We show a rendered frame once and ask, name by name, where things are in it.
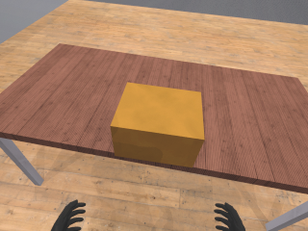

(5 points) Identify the carton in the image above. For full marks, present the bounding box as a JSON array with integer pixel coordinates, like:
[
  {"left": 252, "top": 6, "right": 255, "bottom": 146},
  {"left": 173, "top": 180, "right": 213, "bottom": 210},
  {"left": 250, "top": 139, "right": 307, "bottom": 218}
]
[{"left": 110, "top": 82, "right": 205, "bottom": 167}]

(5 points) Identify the table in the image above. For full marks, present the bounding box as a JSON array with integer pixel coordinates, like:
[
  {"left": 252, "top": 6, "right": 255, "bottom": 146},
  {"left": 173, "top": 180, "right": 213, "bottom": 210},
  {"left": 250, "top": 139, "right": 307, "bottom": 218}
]
[{"left": 0, "top": 43, "right": 308, "bottom": 231}]

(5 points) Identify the robot left hand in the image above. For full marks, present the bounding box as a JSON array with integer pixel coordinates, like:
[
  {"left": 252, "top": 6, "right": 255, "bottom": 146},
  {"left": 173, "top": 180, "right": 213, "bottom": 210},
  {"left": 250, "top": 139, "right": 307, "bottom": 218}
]
[{"left": 51, "top": 199, "right": 86, "bottom": 231}]

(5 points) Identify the robot right hand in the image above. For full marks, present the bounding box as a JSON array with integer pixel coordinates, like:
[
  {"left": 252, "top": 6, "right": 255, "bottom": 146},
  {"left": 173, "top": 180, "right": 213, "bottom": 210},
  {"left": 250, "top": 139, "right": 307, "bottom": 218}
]
[{"left": 214, "top": 202, "right": 245, "bottom": 231}]

